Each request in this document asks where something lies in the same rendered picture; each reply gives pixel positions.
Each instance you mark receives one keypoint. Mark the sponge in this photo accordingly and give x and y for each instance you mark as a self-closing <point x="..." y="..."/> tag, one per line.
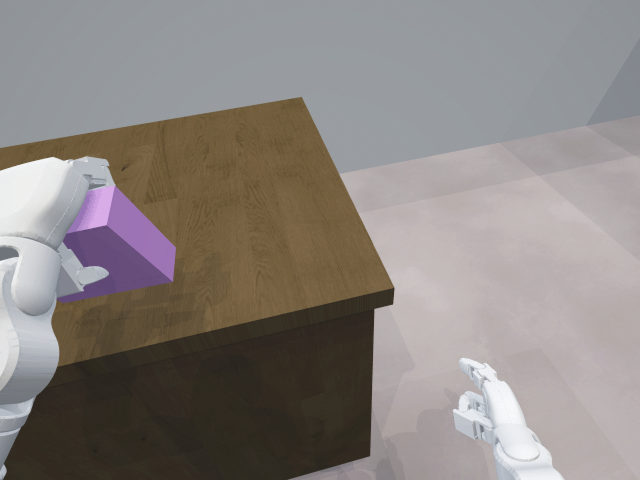
<point x="111" y="232"/>

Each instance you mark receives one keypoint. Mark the robot right forearm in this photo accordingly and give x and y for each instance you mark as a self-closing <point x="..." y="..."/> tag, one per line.
<point x="519" y="455"/>

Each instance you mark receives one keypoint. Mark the left robot hand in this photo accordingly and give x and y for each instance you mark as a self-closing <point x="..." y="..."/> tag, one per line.
<point x="40" y="200"/>

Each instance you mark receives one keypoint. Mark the table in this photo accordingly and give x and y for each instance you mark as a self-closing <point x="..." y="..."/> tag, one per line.
<point x="256" y="362"/>

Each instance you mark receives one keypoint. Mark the right robot hand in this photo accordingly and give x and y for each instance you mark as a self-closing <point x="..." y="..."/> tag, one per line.
<point x="478" y="416"/>

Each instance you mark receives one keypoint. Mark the robot left forearm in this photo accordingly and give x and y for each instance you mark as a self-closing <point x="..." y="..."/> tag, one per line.
<point x="29" y="350"/>

